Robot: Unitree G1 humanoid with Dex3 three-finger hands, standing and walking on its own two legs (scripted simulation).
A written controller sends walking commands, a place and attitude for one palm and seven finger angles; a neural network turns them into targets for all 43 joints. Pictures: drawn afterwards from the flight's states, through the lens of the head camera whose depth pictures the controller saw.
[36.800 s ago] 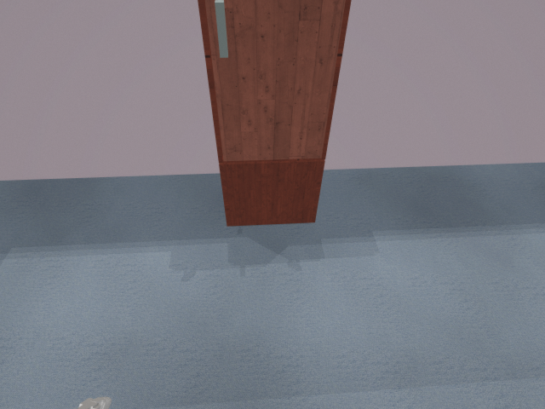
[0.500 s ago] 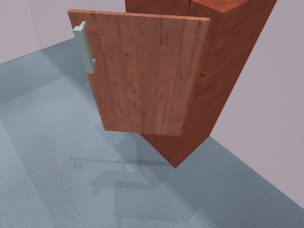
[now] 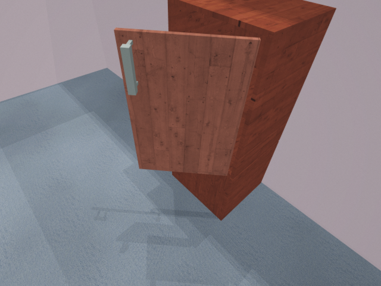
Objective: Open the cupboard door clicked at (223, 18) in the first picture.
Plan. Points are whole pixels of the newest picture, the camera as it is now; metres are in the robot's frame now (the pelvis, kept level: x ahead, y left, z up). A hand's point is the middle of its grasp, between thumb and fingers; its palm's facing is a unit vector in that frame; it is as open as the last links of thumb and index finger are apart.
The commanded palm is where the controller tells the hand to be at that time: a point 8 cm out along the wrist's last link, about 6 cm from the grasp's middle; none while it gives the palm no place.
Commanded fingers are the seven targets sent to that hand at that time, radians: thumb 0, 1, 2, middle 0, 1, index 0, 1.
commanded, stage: look again from close up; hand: left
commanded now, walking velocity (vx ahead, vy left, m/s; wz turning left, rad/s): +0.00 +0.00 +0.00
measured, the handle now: (131, 67) +0.64 +0.22 +0.16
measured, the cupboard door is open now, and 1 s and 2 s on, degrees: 43 43 43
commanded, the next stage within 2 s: shuffle to correct the standing spot in 0.04 s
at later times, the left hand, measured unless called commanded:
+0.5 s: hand out of the picture -0.05 +0.19 -0.18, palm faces +0.02 -0.99 -0.14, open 7.4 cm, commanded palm none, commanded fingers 0.00 0.90 0.90 -0.20 -0.30 -0.20 -0.30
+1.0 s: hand out of the picture -0.05 +0.18 -0.16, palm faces +0.08 -0.99 -0.13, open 7.4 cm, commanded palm none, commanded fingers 0.00 0.90 0.90 -0.20 -0.30 -0.20 -0.30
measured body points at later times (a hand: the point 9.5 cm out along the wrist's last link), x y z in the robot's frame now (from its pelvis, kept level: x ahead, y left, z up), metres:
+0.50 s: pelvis -0.04 +0.02 +0.00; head -0.06 +0.04 +0.45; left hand -0.05 +0.24 -0.17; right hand -0.10 -0.21 -0.15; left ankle +0.01 +0.09 -0.73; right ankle -0.01 -0.13 -0.69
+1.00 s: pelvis -0.01 +0.03 +0.01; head -0.02 +0.04 +0.46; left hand -0.05 +0.23 -0.15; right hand +0.00 -0.21 -0.14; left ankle +0.06 +0.15 -0.69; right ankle -0.04 -0.10 -0.73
